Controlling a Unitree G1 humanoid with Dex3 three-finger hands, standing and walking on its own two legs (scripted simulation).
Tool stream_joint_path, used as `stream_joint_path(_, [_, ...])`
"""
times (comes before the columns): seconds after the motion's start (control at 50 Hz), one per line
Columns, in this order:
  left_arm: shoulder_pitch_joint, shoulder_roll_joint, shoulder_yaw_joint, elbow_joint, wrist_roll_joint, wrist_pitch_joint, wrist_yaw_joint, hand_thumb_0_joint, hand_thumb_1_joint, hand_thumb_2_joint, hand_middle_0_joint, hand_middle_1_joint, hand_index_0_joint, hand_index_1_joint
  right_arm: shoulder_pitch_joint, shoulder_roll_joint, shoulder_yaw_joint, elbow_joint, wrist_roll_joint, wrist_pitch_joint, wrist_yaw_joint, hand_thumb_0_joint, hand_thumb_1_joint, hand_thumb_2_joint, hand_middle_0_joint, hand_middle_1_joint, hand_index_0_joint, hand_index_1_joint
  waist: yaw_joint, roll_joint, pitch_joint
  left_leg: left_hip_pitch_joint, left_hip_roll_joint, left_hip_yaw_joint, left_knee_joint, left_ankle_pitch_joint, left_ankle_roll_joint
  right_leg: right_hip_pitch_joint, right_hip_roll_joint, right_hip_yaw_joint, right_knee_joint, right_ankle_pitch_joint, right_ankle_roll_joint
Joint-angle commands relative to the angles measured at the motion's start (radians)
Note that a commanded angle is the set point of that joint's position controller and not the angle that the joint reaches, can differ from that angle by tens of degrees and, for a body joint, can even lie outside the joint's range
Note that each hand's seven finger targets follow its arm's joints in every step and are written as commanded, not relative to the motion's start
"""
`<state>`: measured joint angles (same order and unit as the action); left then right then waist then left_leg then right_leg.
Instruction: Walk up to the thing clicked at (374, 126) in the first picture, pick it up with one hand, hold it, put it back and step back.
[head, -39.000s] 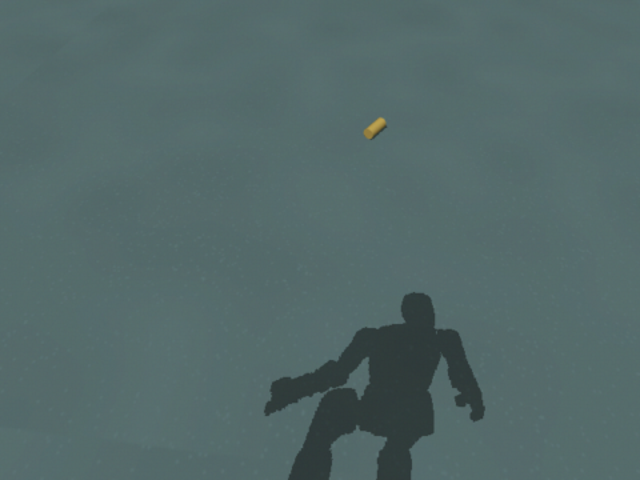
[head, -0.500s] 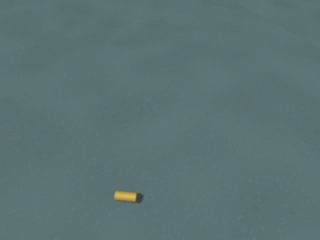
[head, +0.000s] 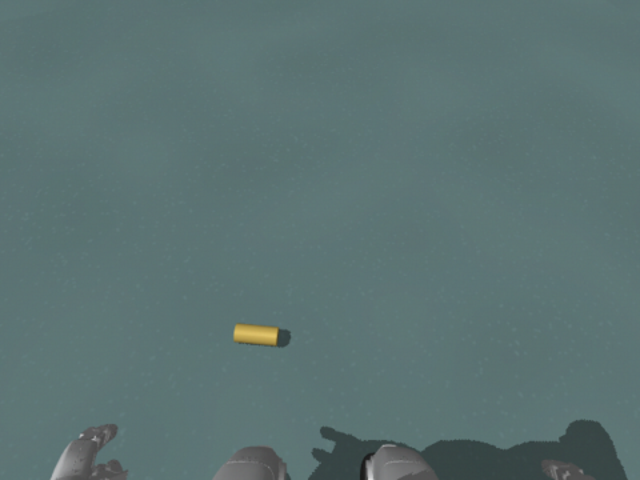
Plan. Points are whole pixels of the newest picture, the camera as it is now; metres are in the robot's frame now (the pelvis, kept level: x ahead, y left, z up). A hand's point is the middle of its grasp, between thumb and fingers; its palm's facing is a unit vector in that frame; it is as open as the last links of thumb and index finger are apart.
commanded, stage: step back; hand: left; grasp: from above
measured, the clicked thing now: (256, 334) +0.49 +0.17 -0.73
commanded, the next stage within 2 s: none
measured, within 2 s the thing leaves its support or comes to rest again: neither
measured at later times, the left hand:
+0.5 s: hand out of the picture +0.01 +0.30 -0.16, palm faces -0.11 -0.92 -0.39, open 7.4 cm
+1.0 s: hand out of the picture -0.09 +0.31 -0.15, palm faces -0.02 -0.94 -0.33, open 7.4 cm
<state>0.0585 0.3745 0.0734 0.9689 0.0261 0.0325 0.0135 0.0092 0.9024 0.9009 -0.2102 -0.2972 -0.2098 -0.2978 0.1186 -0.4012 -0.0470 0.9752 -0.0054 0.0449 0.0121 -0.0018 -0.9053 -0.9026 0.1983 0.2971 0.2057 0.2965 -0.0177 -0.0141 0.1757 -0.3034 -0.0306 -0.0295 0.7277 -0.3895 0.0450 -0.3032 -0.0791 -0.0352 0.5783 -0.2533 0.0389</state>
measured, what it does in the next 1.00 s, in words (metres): walks backwards: right foot, then left foot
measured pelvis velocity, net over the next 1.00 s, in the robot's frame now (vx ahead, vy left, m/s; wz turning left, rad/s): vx -0.23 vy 0.06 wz -0.01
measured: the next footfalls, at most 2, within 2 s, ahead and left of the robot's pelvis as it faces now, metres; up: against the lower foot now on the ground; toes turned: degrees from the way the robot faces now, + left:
right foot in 0.50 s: -0.09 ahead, -0.08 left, +0.00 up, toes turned -3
left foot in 0.88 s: -0.17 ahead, +0.16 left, +0.00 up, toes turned -4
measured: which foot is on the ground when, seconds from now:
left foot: down 0.00-0.56, up 0.58-0.86, down 0.88-1.00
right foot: down 0.00-0.04, up 0.06-0.48, down 0.50-0.90, up 0.92-1.00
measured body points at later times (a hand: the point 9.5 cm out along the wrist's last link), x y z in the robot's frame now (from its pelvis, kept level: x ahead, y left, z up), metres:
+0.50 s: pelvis -0.10 +0.04 -0.01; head -0.03 +0.03 +0.44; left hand +0.02 +0.35 -0.13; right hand +0.00 -0.27 -0.12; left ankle -0.01 +0.11 -0.73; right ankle -0.13 -0.07 -0.73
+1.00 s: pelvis -0.23 +0.06 +0.00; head -0.18 +0.09 +0.44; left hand -0.09 +0.36 -0.13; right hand -0.16 -0.25 -0.10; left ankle -0.21 +0.16 -0.73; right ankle -0.20 -0.08 -0.68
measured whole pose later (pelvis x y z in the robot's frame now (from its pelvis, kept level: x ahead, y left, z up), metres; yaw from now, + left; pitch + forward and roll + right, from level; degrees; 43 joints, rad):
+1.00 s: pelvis -0.23 +0.06 +0.00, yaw -1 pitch -3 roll -1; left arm 0.10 0.38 0.08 0.79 0.02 0.09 0.01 0.01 0.90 0.90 -0.21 -0.30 -0.21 -0.30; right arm 0.19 -0.35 -0.03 0.88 -0.04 0.02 -0.01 0.00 -0.90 -0.90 0.20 0.30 0.21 0.30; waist -0.01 -0.05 0.18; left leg -0.27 -0.03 -0.04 0.64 -0.31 0.04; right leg -0.46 0.08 0.10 1.00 -0.51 -0.02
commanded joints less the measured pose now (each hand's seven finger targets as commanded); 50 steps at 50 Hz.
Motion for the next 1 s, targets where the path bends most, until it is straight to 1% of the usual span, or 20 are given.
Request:
stream_joint_path(0.0, [-0.058, 0.175, 0.036, -0.145, -0.032, -0.002, 0.015, 0.0, 0.9, 0.9, -0.2, -0.3, -0.2, -0.3, 0.085, -0.223, -0.072, -0.055, -0.029, -0.033, -0.02, 0.0, -0.9, -0.9, 0.2, 0.3, 0.2, 0.3, -0.012, 0.131, -0.244, 0.154, 0.195, -0.222, -0.32, 0.727, 0.034, 0.008, 0.054, 0.04, 0.252, 0.156, -0.079])
stream_joint_path(0.02, [-0.067, 0.146, 0.029, -0.152, -0.035, 0.009, 0.023, 0.0, 0.9, 0.9, -0.2, -0.3, -0.2, -0.3, 0.094, -0.279, -0.084, -0.061, -0.037, -0.036, -0.022, 0.0, -0.9, -0.9, 0.2, 0.3, 0.2, 0.3, -0.02, 0.239, -0.217, 0.241, 0.294, -0.375, -0.347, 0.871, 0.102, -0.177, 0.185, 0.108, 0.365, -0.35, -0.071])
stream_joint_path(0.04, [-0.018, 0.163, 0.033, -0.142, -0.027, 0.017, 0.032, 0.0, 0.9, 0.9, -0.2, -0.3, -0.2, -0.3, 0.087, -0.288, -0.082, -0.071, -0.03, -0.038, -0.026, 0.0, -0.9, -0.9, 0.2, 0.3, 0.2, 0.3, -0.013, 0.157, -0.238, 0.205, 0.348, -0.37, -0.308, 0.901, 0.171, -0.152, 0.176, 0.196, 0.483, -0.423, -0.069])
stream_joint_path(0.06, [-0.025, 0.17, 0.031, -0.133, -0.025, 0.019, 0.038, 0.0, 0.9, 0.9, -0.2, -0.3, -0.2, -0.3, 0.073, -0.301, -0.088, -0.09, -0.027, -0.036, -0.029, 0.0, -0.9, -0.9, 0.2, 0.3, 0.2, 0.3, -0.033, 0.206, -0.228, 0.128, 0.364, -0.422, -0.348, 0.822, 0.148, -0.148, 0.184, 0.231, 0.545, -0.427, -0.07])
stream_joint_path(0.12, [0.054, 0.188, 0.038, -0.109, -0.037, 0.027, 0.033, 0.0, 0.9, 0.9, -0.2, -0.3, -0.2, -0.3, -0.063, -0.226, -0.071, -0.133, -0.032, -0.034, -0.044, 0.0, -0.9, -0.9, 0.2, 0.3, 0.2, 0.3, 0.048, 0.175, -0.219, 0.173, 0.222, -0.193, -0.312, 0.725, 0.059, -0.203, 0.18, 0.263, 0.625, -0.241, -0.071])
stream_joint_path(0.26, [0.038, 0.181, 0.048, -0.153, -0.019, 0.011, 0.023, 0.0, 0.9, 0.9, -0.2, -0.3, -0.2, -0.3, 0.061, -0.181, -0.073, -0.142, -0.013, -0.036, -0.058, 0.0, -0.9, -0.9, 0.2, 0.3, 0.2, 0.3, -0.029, 0.118, -0.205, 0.334, 0.233, -0.181, -0.28, 0.728, 0.082, -0.191, 0.156, 0.194, 0.412, -0.216, -0.011])
stream_joint_path(0.38, [0.121, 0.186, 0.052, -0.141, -0.008, 0.008, 0.013, 0.0, 0.9, 0.9, -0.2, -0.3, -0.2, -0.3, 0.016, -0.219, -0.085, -0.184, -0.02, -0.036, -0.049, 0.0, -0.9, -0.9, 0.2, 0.3, 0.2, 0.3, -0.014, 0.131, -0.252, 0.249, 0.309, -0.246, -0.318, 0.51, 0.155, -0.043, 0.098, 0.113, 0.214, -0.228, -0.036])
stream_joint_path(0.48, [0.256, 0.176, 0.063, -0.1, 0.004, -0.004, -0.008, 0.0, 0.9, 0.9, -0.2, -0.3, -0.2, -0.3, -0.06, -0.214, -0.076, -0.187, -0.006, -0.029, -0.036, 0.0, -0.9, -0.9, 0.2, 0.3, 0.2, 0.3, 0.054, 0.062, -0.256, 0.021, 0.243, -0.182, -0.283, 0.226, 0.078, 0.175, 0.068, 0.105, -0.077, -0.015, -0.111])
stream_joint_path(0.52, [0.205, 0.243, 0.078, -0.137, 0.012, -0.012, -0.011, 0.0, 0.9, 0.9, -0.2, -0.3, -0.2, -0.3, -0.055, -0.169, -0.06, -0.197, 0.002, -0.029, -0.03, 0.0, -0.9, -0.9, 0.2, 0.3, 0.2, 0.3, 0.037, -0.163, -0.179, -0.148, 0.046, -0.045, -0.076, -0.019, -0.025, 0.133, -0.131, 0.408, -0.244, -0.036, -0.229])
stream_joint_path(0.54, [0.122, 0.321, 0.092, -0.176, 0.015, -0.012, -0.01, 0.0, 0.9, 0.9, -0.2, -0.3, -0.2, -0.3, -0.06, -0.155, -0.064, -0.192, 0.0, -0.025, -0.034, 0.0, -0.9, -0.9, 0.2, 0.3, 0.2, 0.3, 0.06, -0.289, -0.127, -0.137, -0.07, -0.002, 0.188, -0.183, -0.056, -0.026, -0.299, 0.57, -0.315, -0.01, -0.358])
stream_joint_path(0.56, [0.065, 0.307, 0.089, -0.216, 0.02, -0.019, -0.004, 0.0, 0.9, 0.9, -0.2, -0.3, -0.2, -0.3, -0.025, -0.18, -0.07, -0.176, -0.003, -0.021, -0.035, 0.0, -0.9, -0.9, 0.2, 0.3, 0.2, 0.3, 0.039, -0.244, -0.087, -0.087, -0.056, -0.096, 0.35, -0.2, -0.063, -0.135, -0.329, 0.6, -0.312, 0.066, -0.373])
stream_joint_path(0.64, [-0.007, 0.211, 0.073, -0.24, 0.012, -0.024, 0.011, 0.0, 0.9, 0.9, -0.2, -0.3, -0.2, -0.3, 0.068, -0.152, -0.05, -0.144, 0.007, -0.028, -0.034, 0.0, -0.9, -0.9, 0.2, 0.3, 0.2, 0.3, -0.016, -0.091, -0.146, -0.148, -0.125, -0.125, 0.434, -0.072, -0.052, 0.036, -0.124, 0.242, -0.194, 0.378, -0.239])
stream_joint_path(0.72, [0.104, 0.2, 0.066, -0.253, 0.019, -0.013, 0.014, 0.0, 0.9, 0.9, -0.2, -0.3, -0.2, -0.3, 0.046, -0.153, -0.037, -0.176, 0.007, -0.037, -0.046, 0.0, -0.9, -0.9, 0.2, 0.3, 0.2, 0.3, 0.057, -0.119, -0.198, -0.216, -0.078, -0.07, 0.247, -0.12, -0.075, 0.272, -0.128, 0.234, -0.122, 0.449, -0.247])
stream_joint_path(0.8, [0.107, 0.22, 0.066, -0.264, 0.009, 0.003, 0.014, 0.0, 0.9, 0.9, -0.2, -0.3, -0.2, -0.3, 0.095, -0.14, -0.041, -0.172, -0.006, -0.047, -0.046, 0.0, -0.9, -0.9, 0.2, 0.3, 0.2, 0.3, 0.053, -0.19, -0.256, -0.096, -0.001, -0.007, -0.096, -0.068, -0.055, 0.324, -0.152, 0.226, -0.029, 0.502, -0.235])
stream_joint_path(0.84, [0.084, 0.232, 0.063, -0.276, -0.004, 0.017, 0.007, 0.0, 0.9, 0.9, -0.2, -0.3, -0.2, -0.3, 0.15, -0.141, -0.054, -0.148, -0.013, -0.053, -0.044, 0.0, -0.9, -0.9, 0.2, 0.3, 0.2, 0.3, 0.017, -0.145, -0.265, 0.058, -0.003, 0.028, -0.348, 0.209, -0.039, 0.229, -0.108, 0.18, 0.051, 0.42, -0.183])
stream_joint_path(0.86, [0.072, 0.209, 0.054, -0.288, -0.009, 0.023, 0.003, 0.0, 0.9, 0.9, -0.2, -0.3, -0.2, -0.3, 0.163, -0.175, -0.067, -0.146, -0.022, -0.056, -0.045, 0.0, -0.9, -0.9, 0.2, 0.3, 0.2, 0.3, 0.012, -0.084, -0.267, 0.132, 0.057, -0.074, -0.346, 0.291, -0.014, 0.111, -0.069, 0.175, 0.081, 0.275, -0.136])
stream_joint_path(0.88, [0.082, 0.171, 0.047, -0.304, -0.016, 0.024, 0.0, 0.0, 0.9, 0.9, -0.2, -0.3, -0.2, -0.3, 0.144, -0.271, -0.09, -0.159, -0.036, -0.057, -0.045, 0.0, -0.9, -0.9, 0.2, 0.3, 0.2, 0.3, 0.017, 0.139, -0.268, 0.212, 0.271, -0.352, -0.358, 0.441, 0.068, -0.092, 0.061, 0.094, 0.234, 0.014, -0.078])
stream_joint_path(0.9, [0.045, 0.185, 0.061, -0.303, -0.015, 0.025, 0.01, 0.0, 0.9, 0.9, -0.2, -0.3, -0.2, -0.3, 0.08, -0.339, -0.097, -0.182, -0.036, -0.055, -0.038, 0.0, -0.9, -0.9, 0.2, 0.3, 0.2, 0.3, 0.008, 0.218, -0.215, 0.086, 0.395, -0.467, -0.391, 0.484, 0.186, -0.151, 0.166, 0.11, 0.402, -0.353, -0.055])
stream_joint_path(0.92, [0.015, 0.206, 0.071, -0.3, -0.005, 0.025, 0.02, 0.0, 0.9, 0.9, -0.2, -0.3, -0.2, -0.3, 0.067, -0.367, -0.105, -0.193, -0.036, -0.057, -0.042, 0.0, -0.9, -0.9, 0.2, 0.3, 0.2, 0.3, -0.036, 0.253, -0.182, -0.047, 0.462, -0.548, -0.417, 0.468, 0.276, -0.106, 0.16, 0.213, 0.561, -0.424, -0.05])
stream_joint_path(0.98, [0.09, 0.189, 0.07, -0.252, -0.02, 0.029, 0.01, 0.0, 0.9, 0.9, -0.2, -0.3, -0.2, -0.3, -0.044, -0.241, -0.068, -0.212, -0.042, -0.06, -0.049, 0.0, -0.9, -0.9, 0.2, 0.3, 0.2, 0.3, 0.047, 0.132, -0.15, 0.014, 0.28, -0.251, -0.35, 0.534, 0.17, -0.168, 0.186, 0.272, 0.71, -0.263, -0.068])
